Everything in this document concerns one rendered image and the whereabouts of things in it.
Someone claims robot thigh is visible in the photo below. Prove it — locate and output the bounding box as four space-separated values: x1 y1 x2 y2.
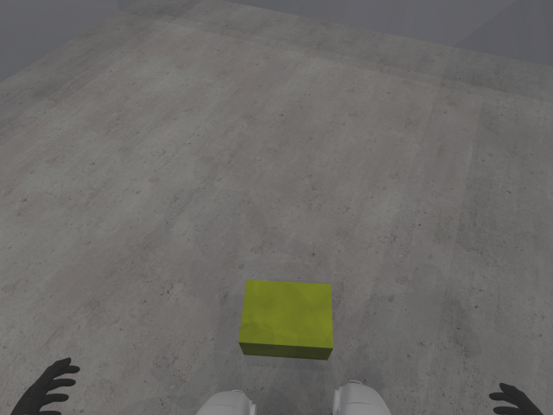
332 383 391 415
195 391 257 415

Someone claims robot right thigh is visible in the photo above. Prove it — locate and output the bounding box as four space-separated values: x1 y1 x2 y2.
332 383 391 415

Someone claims robot left hand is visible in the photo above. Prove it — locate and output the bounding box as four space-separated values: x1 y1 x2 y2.
10 357 80 415

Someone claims robot right hand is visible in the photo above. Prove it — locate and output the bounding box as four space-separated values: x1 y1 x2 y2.
489 383 543 415

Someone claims robot left thigh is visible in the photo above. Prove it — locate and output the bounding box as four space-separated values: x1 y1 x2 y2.
195 391 257 415

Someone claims carton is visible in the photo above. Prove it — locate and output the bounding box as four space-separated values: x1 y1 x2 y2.
238 280 334 361

